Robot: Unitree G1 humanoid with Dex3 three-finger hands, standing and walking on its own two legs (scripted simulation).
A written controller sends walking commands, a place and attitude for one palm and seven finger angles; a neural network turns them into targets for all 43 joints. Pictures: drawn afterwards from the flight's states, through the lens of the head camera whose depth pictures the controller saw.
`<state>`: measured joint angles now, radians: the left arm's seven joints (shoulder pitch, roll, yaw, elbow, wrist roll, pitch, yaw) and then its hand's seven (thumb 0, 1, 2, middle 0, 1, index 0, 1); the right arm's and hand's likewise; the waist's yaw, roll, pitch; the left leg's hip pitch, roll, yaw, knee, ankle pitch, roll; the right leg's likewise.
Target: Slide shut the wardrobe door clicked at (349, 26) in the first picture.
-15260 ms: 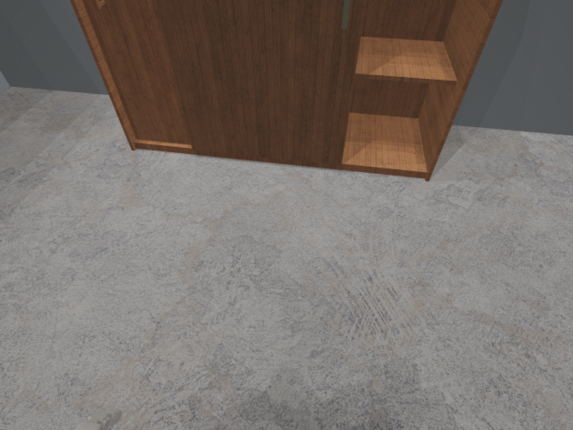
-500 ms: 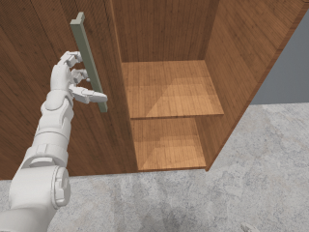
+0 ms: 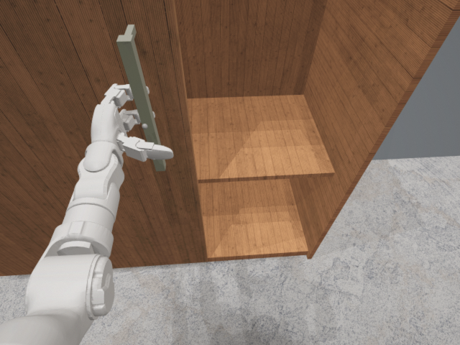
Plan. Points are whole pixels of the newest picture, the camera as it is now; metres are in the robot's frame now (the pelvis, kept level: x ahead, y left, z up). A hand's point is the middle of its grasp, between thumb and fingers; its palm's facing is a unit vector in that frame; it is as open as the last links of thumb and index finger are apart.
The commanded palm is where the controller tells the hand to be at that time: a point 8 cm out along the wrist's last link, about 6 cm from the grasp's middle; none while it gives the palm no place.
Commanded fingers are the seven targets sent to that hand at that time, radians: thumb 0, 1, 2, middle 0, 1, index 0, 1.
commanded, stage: slide the fingers in behind the handle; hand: left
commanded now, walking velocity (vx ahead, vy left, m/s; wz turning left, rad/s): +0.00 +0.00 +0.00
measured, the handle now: (148, 109) +0.51 +0.15 +0.14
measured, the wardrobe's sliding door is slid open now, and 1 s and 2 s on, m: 0.45 0.45 0.45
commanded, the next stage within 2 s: grip the handle and tug to test in 1.40 s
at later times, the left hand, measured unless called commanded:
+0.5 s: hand (156, 125) +0.46 +0.13 +0.14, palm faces +0.06 -1.00 +0.00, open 14.0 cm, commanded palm +0.43 +0.17 +0.15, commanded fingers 0.00 -0.50 0.30 -0.30 -1.20 -0.30 -1.20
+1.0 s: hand (161, 125) +0.46 +0.12 +0.14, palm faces +0.08 -1.00 +0.00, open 14.1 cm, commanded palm +0.42 +0.15 +0.15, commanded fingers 0.00 -0.50 0.30 -0.30 -1.20 -0.30 -1.20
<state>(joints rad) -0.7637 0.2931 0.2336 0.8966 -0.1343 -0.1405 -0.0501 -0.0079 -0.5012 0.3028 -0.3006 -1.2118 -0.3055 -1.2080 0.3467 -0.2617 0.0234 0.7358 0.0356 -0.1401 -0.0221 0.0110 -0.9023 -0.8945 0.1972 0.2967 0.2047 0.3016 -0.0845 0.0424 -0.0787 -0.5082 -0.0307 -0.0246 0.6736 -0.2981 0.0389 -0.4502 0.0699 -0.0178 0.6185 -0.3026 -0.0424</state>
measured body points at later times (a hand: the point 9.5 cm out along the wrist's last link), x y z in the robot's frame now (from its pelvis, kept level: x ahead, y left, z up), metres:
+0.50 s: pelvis +0.01 -0.01 +0.00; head +0.04 -0.01 +0.45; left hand +0.45 +0.18 +0.14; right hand +0.10 -0.26 -0.12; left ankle +0.02 +0.09 -0.72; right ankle +0.00 -0.10 -0.72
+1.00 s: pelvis +0.01 -0.01 +0.00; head +0.03 -0.02 +0.45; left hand +0.45 +0.17 +0.15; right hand +0.09 -0.27 -0.12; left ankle +0.02 +0.09 -0.72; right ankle +0.00 -0.10 -0.72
